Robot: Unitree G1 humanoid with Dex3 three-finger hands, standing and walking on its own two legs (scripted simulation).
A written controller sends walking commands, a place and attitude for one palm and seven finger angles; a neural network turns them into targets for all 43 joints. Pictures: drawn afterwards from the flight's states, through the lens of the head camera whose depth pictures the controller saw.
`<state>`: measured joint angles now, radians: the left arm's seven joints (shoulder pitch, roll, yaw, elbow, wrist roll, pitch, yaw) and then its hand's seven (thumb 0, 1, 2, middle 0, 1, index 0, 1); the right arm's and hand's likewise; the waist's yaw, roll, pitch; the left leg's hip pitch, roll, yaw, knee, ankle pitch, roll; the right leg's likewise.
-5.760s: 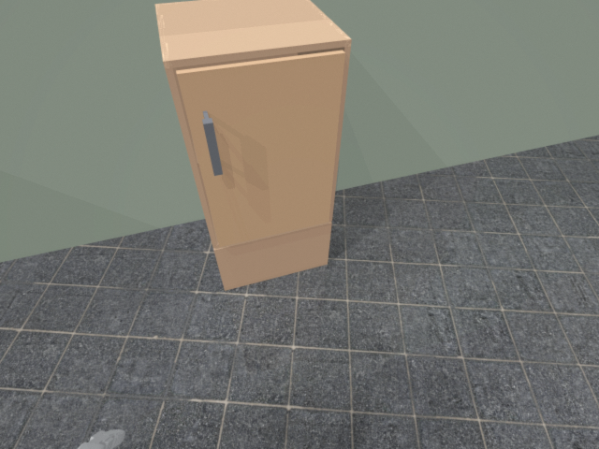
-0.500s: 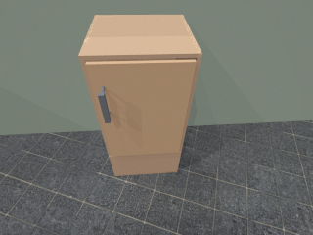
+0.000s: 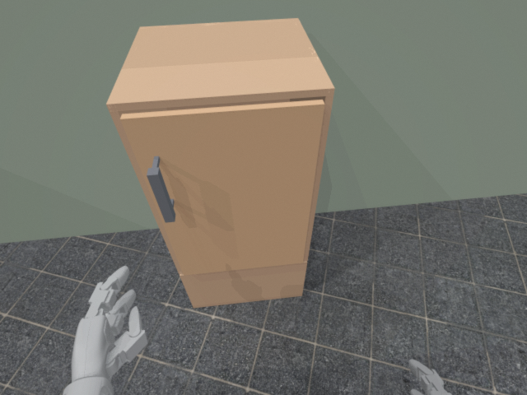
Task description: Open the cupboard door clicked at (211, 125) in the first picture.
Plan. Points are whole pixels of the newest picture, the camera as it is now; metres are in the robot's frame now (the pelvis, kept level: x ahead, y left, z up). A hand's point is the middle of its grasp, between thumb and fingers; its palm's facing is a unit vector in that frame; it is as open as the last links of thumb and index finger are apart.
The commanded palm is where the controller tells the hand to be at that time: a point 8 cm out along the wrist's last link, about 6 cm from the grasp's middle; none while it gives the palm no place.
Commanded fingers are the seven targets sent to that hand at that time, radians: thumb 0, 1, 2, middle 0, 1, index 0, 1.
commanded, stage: raise the hand with hooked fingers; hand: left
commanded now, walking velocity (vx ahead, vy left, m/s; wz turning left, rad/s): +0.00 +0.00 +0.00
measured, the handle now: (163, 190) +0.54 +0.24 -0.03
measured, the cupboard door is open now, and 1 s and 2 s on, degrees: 0 0 0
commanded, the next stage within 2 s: move the hooked fingers beside the handle in 1.88 s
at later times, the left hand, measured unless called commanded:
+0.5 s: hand (149, 363) +0.19 +0.18 -0.04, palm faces -0.04 -1.00 -0.02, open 10.4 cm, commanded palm +0.14 +0.26 -0.03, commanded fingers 0.00 0.04 0.53 -0.26 -0.86 -0.26 -0.86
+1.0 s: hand (95, 351) +0.20 +0.26 -0.02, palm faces +0.14 -0.99 -0.04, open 13.3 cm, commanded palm +0.18 +0.31 -0.02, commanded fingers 0.00 -0.50 0.30 -0.30 -1.20 -0.30 -1.20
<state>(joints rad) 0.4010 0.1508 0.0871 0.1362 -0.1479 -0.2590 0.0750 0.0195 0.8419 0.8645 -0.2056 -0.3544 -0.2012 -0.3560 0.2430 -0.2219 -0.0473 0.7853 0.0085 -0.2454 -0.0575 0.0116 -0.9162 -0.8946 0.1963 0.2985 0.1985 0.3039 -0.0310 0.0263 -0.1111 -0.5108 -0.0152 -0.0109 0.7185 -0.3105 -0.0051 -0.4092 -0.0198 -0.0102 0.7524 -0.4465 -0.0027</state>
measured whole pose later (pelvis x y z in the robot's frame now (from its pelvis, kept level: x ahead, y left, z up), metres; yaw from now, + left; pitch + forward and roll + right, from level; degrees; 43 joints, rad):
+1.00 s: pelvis -0.06 +0.02 -0.07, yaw -1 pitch +15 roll -4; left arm 0.24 0.30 0.31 0.12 -0.32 -0.42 -0.23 0.00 -0.32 0.38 -0.29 -1.09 -0.29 -1.09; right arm 0.24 -0.23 0.00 0.56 0.01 -0.20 -0.08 0.01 -0.91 -0.89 0.20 0.30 0.20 0.30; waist -0.02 0.00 -0.15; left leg -1.03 0.02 -0.05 1.19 -0.42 0.02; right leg -0.89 0.02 -0.04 1.16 -0.54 0.01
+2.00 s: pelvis -0.04 +0.00 -0.07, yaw -2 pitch +16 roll -3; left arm 0.00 0.35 0.42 0.41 -0.34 -0.37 -0.36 -0.01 -0.50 0.30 -0.30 -1.20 -0.30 -1.20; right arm 0.25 -0.25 0.02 0.57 0.02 -0.13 -0.07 0.01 -0.91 -0.89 0.20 0.30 0.20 0.30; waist 0.00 0.02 -0.15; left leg -1.01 0.04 -0.05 1.17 -0.45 -0.02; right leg -0.87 0.04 -0.04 1.16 -0.56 -0.02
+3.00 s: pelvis -0.04 +0.02 -0.08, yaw -3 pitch +21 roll -4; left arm -0.62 0.53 0.51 0.99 -0.17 -0.43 -0.33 -0.01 -0.50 0.30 -0.30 -1.20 -0.30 -1.20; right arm 0.30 -0.26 0.03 0.63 0.00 -0.03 -0.05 0.00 -0.91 -0.89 0.20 0.30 0.20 0.30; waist -0.08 0.00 -0.14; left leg -1.16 0.04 -0.04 1.24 -0.45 0.01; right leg -1.02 0.04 -0.03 1.20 -0.56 0.01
